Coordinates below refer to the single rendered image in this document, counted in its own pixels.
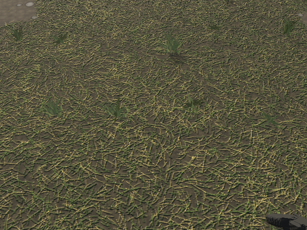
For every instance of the robot right hand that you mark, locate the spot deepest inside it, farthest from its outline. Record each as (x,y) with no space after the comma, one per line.
(287,222)

